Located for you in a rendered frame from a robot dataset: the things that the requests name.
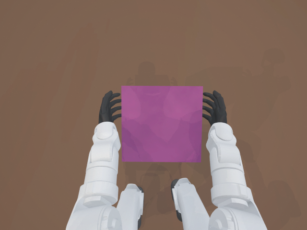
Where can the robot right thigh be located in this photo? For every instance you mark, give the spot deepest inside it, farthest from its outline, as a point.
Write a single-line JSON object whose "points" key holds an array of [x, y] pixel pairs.
{"points": [[193, 213]]}

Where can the right robot forearm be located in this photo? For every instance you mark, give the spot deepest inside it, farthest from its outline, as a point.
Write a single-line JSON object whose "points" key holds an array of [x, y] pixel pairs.
{"points": [[229, 184]]}

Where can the right robot upper arm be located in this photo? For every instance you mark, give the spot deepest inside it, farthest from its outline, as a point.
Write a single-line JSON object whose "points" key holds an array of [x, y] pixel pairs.
{"points": [[226, 218]]}

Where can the carton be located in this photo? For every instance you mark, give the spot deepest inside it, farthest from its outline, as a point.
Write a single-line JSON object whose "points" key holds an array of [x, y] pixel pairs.
{"points": [[161, 123]]}

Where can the robot right hand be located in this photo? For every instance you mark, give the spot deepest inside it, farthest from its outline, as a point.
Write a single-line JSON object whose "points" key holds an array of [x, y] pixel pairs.
{"points": [[218, 112]]}

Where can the robot right foot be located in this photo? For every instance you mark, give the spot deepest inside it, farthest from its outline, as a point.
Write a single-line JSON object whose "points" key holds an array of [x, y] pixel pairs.
{"points": [[172, 186]]}

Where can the left robot upper arm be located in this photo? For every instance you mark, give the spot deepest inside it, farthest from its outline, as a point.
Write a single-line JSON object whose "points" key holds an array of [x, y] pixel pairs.
{"points": [[104, 217]]}

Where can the left robot forearm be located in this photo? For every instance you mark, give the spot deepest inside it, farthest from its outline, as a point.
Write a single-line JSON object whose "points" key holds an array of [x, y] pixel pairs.
{"points": [[100, 184]]}

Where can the robot left hand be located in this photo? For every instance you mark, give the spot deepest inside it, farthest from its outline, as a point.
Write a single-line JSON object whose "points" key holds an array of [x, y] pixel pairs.
{"points": [[105, 114]]}

